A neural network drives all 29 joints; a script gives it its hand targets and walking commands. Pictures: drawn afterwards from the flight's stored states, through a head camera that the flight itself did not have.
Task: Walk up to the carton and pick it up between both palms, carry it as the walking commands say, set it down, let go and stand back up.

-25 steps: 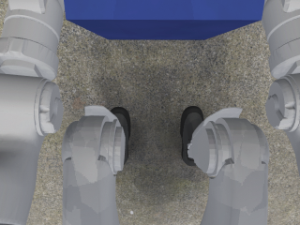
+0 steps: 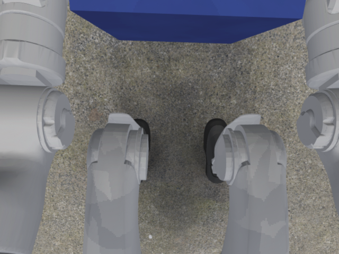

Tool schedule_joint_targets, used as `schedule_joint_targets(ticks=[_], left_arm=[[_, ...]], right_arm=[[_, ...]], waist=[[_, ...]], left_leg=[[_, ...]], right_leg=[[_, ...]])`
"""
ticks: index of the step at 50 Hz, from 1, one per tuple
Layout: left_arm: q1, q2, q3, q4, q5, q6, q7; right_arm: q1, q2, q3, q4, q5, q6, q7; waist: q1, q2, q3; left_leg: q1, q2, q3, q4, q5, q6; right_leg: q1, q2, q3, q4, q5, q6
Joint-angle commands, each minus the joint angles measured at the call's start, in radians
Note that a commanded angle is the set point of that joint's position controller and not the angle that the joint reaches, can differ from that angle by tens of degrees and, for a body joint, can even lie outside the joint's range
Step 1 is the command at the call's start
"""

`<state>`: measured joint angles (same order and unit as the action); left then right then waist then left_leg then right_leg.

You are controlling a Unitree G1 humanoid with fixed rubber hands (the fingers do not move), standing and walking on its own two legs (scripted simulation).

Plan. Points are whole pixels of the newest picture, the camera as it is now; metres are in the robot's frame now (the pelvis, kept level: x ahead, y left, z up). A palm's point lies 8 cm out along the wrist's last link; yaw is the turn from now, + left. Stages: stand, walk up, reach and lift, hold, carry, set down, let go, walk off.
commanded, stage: reach and lift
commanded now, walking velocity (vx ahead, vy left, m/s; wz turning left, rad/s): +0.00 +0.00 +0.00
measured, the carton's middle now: out of the picture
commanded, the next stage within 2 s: none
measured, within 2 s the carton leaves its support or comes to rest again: neither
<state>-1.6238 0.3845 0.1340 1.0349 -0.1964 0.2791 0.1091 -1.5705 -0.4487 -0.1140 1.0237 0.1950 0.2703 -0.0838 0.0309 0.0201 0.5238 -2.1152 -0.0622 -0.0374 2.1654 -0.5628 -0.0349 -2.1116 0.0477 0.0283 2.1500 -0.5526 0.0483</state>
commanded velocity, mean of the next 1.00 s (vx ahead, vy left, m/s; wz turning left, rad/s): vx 0.00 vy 0.00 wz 0.00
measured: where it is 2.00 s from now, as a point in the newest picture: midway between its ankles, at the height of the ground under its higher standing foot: (176, 161)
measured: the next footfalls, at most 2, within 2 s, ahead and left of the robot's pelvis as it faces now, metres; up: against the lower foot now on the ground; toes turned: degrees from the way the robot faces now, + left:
none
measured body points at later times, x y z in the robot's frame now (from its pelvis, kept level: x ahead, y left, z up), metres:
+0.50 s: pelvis +0.00 +0.00 +0.04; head +0.37 +0.00 +0.28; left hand +0.59 +0.19 -0.09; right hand +0.60 -0.18 -0.10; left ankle +0.13 +0.12 -0.35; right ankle +0.13 -0.13 -0.35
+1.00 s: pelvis -0.02 -0.01 +0.09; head +0.35 +0.00 +0.33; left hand +0.57 +0.19 -0.02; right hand +0.58 -0.18 -0.03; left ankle +0.13 +0.12 -0.35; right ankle +0.13 -0.13 -0.35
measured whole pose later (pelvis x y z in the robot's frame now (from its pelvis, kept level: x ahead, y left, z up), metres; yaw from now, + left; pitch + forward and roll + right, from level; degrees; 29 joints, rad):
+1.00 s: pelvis -0.02 -0.01 +0.09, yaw +0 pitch +28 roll +0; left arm -1.50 0.29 0.36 0.68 -0.02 0.48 0.04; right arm -1.48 -0.36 -0.31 0.72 0.04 0.46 -0.03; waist 0.03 0.01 0.53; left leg -1.87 -0.08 -0.07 1.86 -0.48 -0.06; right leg -1.87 0.08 0.04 1.85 -0.47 0.04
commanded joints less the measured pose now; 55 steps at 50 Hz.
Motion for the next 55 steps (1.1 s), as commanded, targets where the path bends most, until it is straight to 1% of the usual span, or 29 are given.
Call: schedule_joint_targets(ticks=[1, 4, 5, 6, 9, 10, 11, 14, 17, 21, 22, 23, 26, 27, 29, 32, 35, 36, 37, 39, 42, 44, 46, 48, 49, 50, 52, 53, 55], left_arm=[[-0.648, -0.946, -0.237, -0.307, -0.061, -0.022, -0.268], [-0.674, -0.968, -0.258, -0.405, -0.072, -0.01, -0.271], [-0.679, -0.969, -0.266, -0.443, -0.078, -0.006, -0.269], [-0.692, -0.963, -0.277, -0.479, -0.082, -0.002, -0.266], [-0.693, -0.966, -0.29, -0.533, -0.082, 0.021, -0.264], [-0.698, -0.965, -0.294, -0.561, -0.084, 0.028, -0.265], [-0.689, -0.962, -0.292, -0.555, -0.076, 0.035, -0.266], [-0.667, -0.97, -0.281, -0.532, -0.06, 0.05, -0.274], [-0.654, -0.978, -0.273, -0.511, -0.049, 0.058, -0.288], [-0.632, -0.999, -0.26, -0.478, -0.033, 0.072, -0.304], [-0.628, -1.011, -0.264, -0.49, -0.031, 0.077, -0.306], [-0.629, -1.016, -0.271, -0.504, -0.034, 0.081, -0.306], [-0.628, -1.026, -0.274, -0.512, -0.032, 0.094, -0.307], [-0.625, -1.032, -0.277, -0.519, -0.032, 0.099, -0.31], [-0.63, -1.041, -0.282, -0.544, -0.029, 0.107, -0.31], [-0.634, -1.037, -0.286, -0.549, -0.022, 0.118, -0.31], [-0.64, -1.042, -0.289, -0.578, -0.017, 0.127, -0.309], [-0.642, -1.036, -0.288, -0.577, -0.014, 0.129, -0.309], [-0.644, -1.043, -0.292, -0.583, -0.015, 0.133, -0.31], [-0.636, -1.045, -0.278, -0.557, -0.001, 0.14, -0.314], [-0.638, -1.058, -0.284, -0.57, -0.002, 0.148, -0.323], [-0.625, -1.066, -0.27, -0.541, 0.007, 0.153, -0.329], [-0.617, -1.08, -0.279, -0.549, 0.003, 0.159, -0.337], [-0.614, -1.084, -0.281, -0.558, 0.003, 0.164, -0.34], [-0.613, -1.086, -0.281, -0.552, 0.003, 0.167, -0.342], [-0.608, -1.086, -0.277, -0.551, 0.006, 0.167, -0.344], [-0.606, -1.092, -0.287, -0.576, 0.003, 0.171, -0.346], [-0.603, -1.093, -0.286, -0.569, 0.004, 0.174, -0.347], [-0.59, -1.099, -0.291, -0.583, 0.005, 0.179, -0.347]], right_arm=[[-0.774, 0.964, 0.241, -0.373, 0.081, -0.031, 0.27], [-0.786, 0.999, 0.261, -0.433, 0.096, -0.016, 0.277], [-0.793, 1.012, 0.272, -0.466, 0.104, -0.01, 0.276], [-0.794, 1.017, 0.28, -0.491, 0.112, -0.005, 0.274], [-0.808, 1.023, 0.306, -0.543, 0.123, 0.014, 0.266], [-0.811, 1.024, 0.314, -0.566, 0.123, 0.021, 0.264], [-0.805, 1.026, 0.318, -0.559, 0.119, 0.028, 0.262], [-0.798, 1.025, 0.318, -0.563, 0.106, 0.039, 0.261], [-0.767, 1.035, 0.307, -0.537, 0.082, 0.046, 0.263], [-0.755, 1.041, 0.287, -0.519, 0.061, 0.055, 0.271], [-0.759, 1.038, 0.29, -0.543, 0.06, 0.056, 0.273], [-0.765, 1.04, 0.295, -0.558, 0.064, 0.059, 0.275], [-0.763, 1.052, 0.297, -0.56, 0.066, 0.073, 0.281], [-0.752, 1.05, 0.291, -0.564, 0.058, 0.077, 0.283], [-0.76, 1.058, 0.291, -0.577, 0.061, 0.084, 0.289], [-0.753, 1.064, 0.286, -0.576, 0.055, 0.097, 0.297], [-0.761, 1.07, 0.291, -0.598, 0.054, 0.107, 0.303], [-0.759, 1.074, 0.29, -0.588, 0.052, 0.111, 0.305], [-0.765, 1.081, 0.294, -0.599, 0.053, 0.114, 0.306], [-0.754, 1.086, 0.282, -0.567, 0.04, 0.122, 0.31], [-0.752, 1.097, 0.284, -0.584, 0.034, 0.13, 0.315], [-0.755, 1.107, 0.278, -0.568, 0.026, 0.135, 0.318], [-0.761, 1.112, 0.284, -0.599, 0.024, 0.137, 0.318], [-0.766, 1.119, 0.291, -0.614, 0.028, 0.141, 0.32], [-0.744, 1.12, 0.279, -0.592, 0.019, 0.146, 0.321], [-0.738, 1.125, 0.281, -0.589, 0.016, 0.148, 0.322], [-0.738, 1.138, 0.29, -0.616, 0.017, 0.153, 0.324], [-0.741, 1.134, 0.289, -0.616, 0.015, 0.154, 0.325], [-0.739, 1.142, 0.302, -0.635, 0.023, 0.159, 0.326]], waist=[[-0.007, -0.024, -1.755], [-0.006, -0.029, -1.922], [0.0, -0.035, -1.989], [-0.002, -0.034, -2.052], [0.013, -0.034, -2.136], [0.009, -0.043, -2.171], [0.018, -0.047, -2.162], [0.025, -0.057, -2.127], [0.012, -0.072, -2.091], [0.006, -0.06, -2.065], [-0.002, -0.053, -2.102], [0.0, -0.049, -2.142], [-0.005, -0.048, -2.177], [-0.012, -0.045, -2.185], [-0.011, -0.033, -2.226], [-0.007, -0.029, -2.241], [-0.001, -0.024, -2.29], [0.006, -0.026, -2.284], [0.003, -0.029, -2.304], [0.009, -0.03, -2.267], [0.003, -0.031, -2.304], [0.006, -0.039, -2.285], [-0.003, -0.043, -2.332], [-0.004, -0.04, -2.367], [-0.009, -0.038, -2.353], [-0.006, -0.043, -2.351], [-0.012, -0.048, -2.4], [-0.012, -0.048, -2.399], [-0.004, -0.041, -2.436]], left_leg=[[0.743, -0.029, 0.104, -0.188, 0.326, 0.036], [0.817, -0.035, 0.108, -0.187, 0.404, 0.033], [0.838, -0.038, 0.111, -0.187, 0.438, 0.034], [0.865, -0.039, 0.113, -0.186, 0.466, 0.034], [0.877, -0.043, 0.121, -0.199, 0.488, 0.032], [0.88, -0.044, 0.124, -0.203, 0.494, 0.031], [0.863, -0.045, 0.13, -0.209, 0.485, 0.03], [0.825, -0.046, 0.136, -0.228, 0.457, 0.031], [0.787, -0.046, 0.135, -0.244, 0.43, 0.032], [0.797, -0.047, 0.13, -0.268, 0.4, 0.031], [0.825, -0.049, 0.128, -0.271, 0.414, 0.028], [0.861, -0.05, 0.125, -0.275, 0.429, 0.027], [0.887, -0.053, 0.123, -0.297, 0.435, 0.025], [0.896, -0.054, 0.122, -0.302, 0.434, 0.023], [0.932, -0.054, 0.121, -0.317, 0.442, 0.021], [0.948, -0.055, 0.122, -0.34, 0.43, 0.018], [0.986, -0.058, 0.12, -0.366, 0.437, 0.015], [0.978, -0.057, 0.123, -0.372, 0.424, 0.015], [0.986, -0.06, 0.124, -0.383, 0.418, 0.016], [0.964, -0.058, 0.126, -0.402, 0.379, 0.016], [0.973, -0.061, 0.128, -0.423, 0.372, 0.015], [0.958, -0.063, 0.131, -0.438, 0.353, 0.017], [0.975, -0.066, 0.13, -0.448, 0.364, 0.017], [0.99, -0.068, 0.13, -0.462, 0.374, 0.018], [0.983, -0.069, 0.131, -0.469, 0.368, 0.016], [0.982, -0.07, 0.131, -0.475, 0.364, 0.017], [1.01, -0.073, 0.13, -0.489, 0.379, 0.018], [1.007, -0.073, 0.13, -0.494, 0.373, 0.017], [1.041, -0.076, 0.129, -0.508, 0.389, 0.017]], right_leg=[[0.601, 0.047, -0.14, -0.155, 0.273, -0.054], [0.672, 0.055, -0.141, -0.159, 0.341, -0.051], [0.709, 0.058, -0.14, -0.159, 0.375, -0.049], [0.738, 0.06, -0.139, -0.161, 0.407, -0.048], [0.794, 0.066, -0.129, -0.175, 0.439, -0.047], [0.827, 0.068, -0.128, -0.181, 0.453, -0.045], [0.834, 0.07, -0.125, -0.187, 0.449, -0.045], [0.845, 0.073, -0.12, -0.208, 0.435, -0.045], [0.855, 0.072, -0.12, -0.224, 0.425, -0.045], [0.825, 0.074, -0.128, -0.248, 0.385, -0.047], [0.838, 0.076, -0.13, -0.255, 0.395, -0.048], [0.843, 0.076, -0.133, -0.258, 0.402, -0.048], [0.855, 0.08, -0.137, -0.279, 0.409, -0.049], [0.852, 0.081, -0.138, -0.286, 0.405, -0.05], [0.849, 0.084, -0.14, -0.303, 0.404, -0.051], [0.845, 0.087, -0.14, -0.326, 0.393, -0.053], [0.86, 0.09, -0.14, -0.348, 0.391, -0.053], [0.858, 0.09, -0.136, -0.357, 0.377, -0.051], [0.879, 0.091, -0.138, -0.367, 0.377, -0.051], [0.865, 0.089, -0.137, -0.383, 0.339, -0.049], [0.896, 0.089, -0.135, -0.407, 0.34, -0.048], [0.899, 0.088, -0.134, -0.423, 0.319, -0.046], [0.935, 0.089, -0.133, -0.438, 0.336, -0.046], [0.961, 0.09, -0.133, -0.45, 0.352, -0.044], [0.952, 0.091, -0.132, -0.458, 0.345, -0.045], [0.956, 0.09, -0.131, -0.465, 0.342, -0.044], [0.994, 0.094, -0.13, -0.48, 0.36, -0.043], [0.991, 0.094, -0.132, -0.483, 0.354, -0.043], [1.012, 0.096, -0.129, -0.497, 0.364, -0.042]])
